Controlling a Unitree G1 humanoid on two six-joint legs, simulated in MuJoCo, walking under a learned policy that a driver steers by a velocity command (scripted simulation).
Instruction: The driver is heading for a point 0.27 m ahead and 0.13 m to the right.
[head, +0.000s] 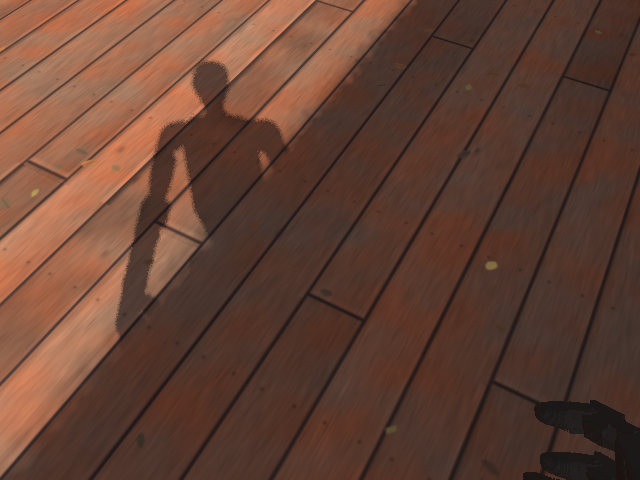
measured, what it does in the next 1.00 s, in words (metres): walks ahead: left foot, then right foot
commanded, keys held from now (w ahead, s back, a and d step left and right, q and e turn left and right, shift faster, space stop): w+e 0.14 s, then no key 0.86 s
